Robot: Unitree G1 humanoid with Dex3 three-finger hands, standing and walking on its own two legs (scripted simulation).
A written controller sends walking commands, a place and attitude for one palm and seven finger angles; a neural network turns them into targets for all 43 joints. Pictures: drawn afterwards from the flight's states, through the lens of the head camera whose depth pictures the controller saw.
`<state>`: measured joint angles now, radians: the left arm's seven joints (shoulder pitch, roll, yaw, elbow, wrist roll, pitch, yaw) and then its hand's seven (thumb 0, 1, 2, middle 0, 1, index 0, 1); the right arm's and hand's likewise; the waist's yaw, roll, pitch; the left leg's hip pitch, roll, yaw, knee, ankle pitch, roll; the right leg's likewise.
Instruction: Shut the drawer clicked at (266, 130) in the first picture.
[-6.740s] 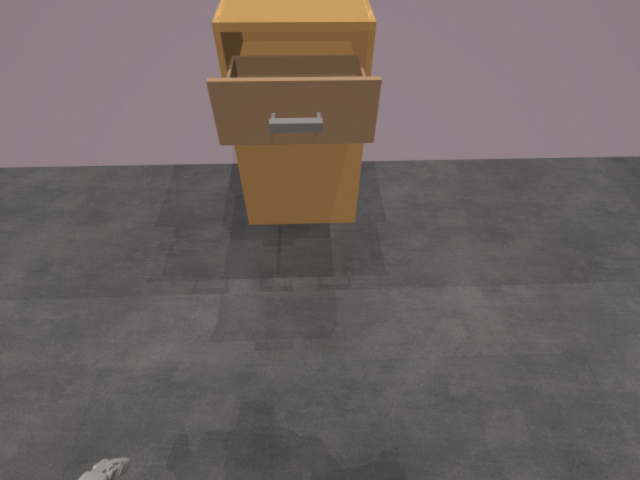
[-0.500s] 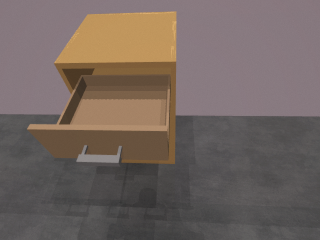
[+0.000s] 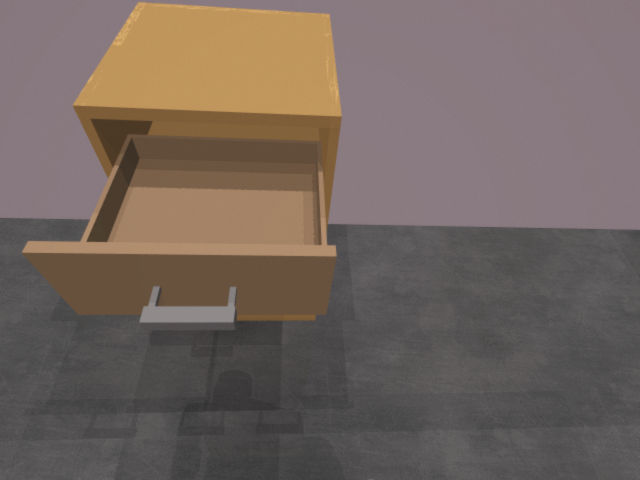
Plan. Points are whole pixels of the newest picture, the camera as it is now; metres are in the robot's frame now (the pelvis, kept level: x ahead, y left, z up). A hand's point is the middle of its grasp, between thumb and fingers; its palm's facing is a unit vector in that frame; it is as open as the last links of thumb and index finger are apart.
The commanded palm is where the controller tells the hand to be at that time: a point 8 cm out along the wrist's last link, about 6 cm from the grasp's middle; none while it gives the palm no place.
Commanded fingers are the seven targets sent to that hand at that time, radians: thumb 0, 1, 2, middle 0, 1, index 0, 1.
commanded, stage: come to a stop and stand still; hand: left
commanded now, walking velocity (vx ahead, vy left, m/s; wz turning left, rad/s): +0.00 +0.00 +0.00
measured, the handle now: (192, 305) +0.36 +0.20 -0.07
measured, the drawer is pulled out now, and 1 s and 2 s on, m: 0.30 0.30 0.30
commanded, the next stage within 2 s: look again from close up in 0.48 s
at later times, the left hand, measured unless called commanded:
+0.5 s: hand out of the picture +0.05 +0.14 -0.18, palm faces +0.06 -0.97 -0.23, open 7.2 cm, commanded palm none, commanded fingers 0.00 0.90 0.90 -0.20 -0.30 -0.20 -0.30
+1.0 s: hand out of the picture +0.01 +0.19 -0.18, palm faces -0.01 -0.98 -0.21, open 7.4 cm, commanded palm none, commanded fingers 0.00 0.90 0.90 -0.20 -0.30 -0.20 -0.30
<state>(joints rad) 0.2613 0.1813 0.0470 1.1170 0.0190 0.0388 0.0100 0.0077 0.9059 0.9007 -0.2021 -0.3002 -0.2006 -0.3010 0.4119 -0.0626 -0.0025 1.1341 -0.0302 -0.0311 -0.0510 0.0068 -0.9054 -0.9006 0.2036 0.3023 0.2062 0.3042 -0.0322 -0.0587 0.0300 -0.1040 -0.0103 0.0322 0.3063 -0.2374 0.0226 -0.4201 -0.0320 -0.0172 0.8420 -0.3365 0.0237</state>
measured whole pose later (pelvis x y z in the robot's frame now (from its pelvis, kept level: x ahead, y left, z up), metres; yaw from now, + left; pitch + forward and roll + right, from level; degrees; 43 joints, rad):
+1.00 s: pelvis -0.01 +0.01 -0.01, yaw -1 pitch -1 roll +0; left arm 0.29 0.18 -0.02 1.04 0.02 0.01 0.03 0.01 0.90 0.90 -0.20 -0.30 -0.20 -0.30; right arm 0.30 -0.17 0.01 1.03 -0.02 0.00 -0.01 0.01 -0.93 -0.90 0.20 0.30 0.20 0.30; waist 0.00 0.00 0.02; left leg -0.20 -0.02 0.08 0.47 -0.26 0.04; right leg -0.24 -0.04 -0.02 0.50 -0.24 0.01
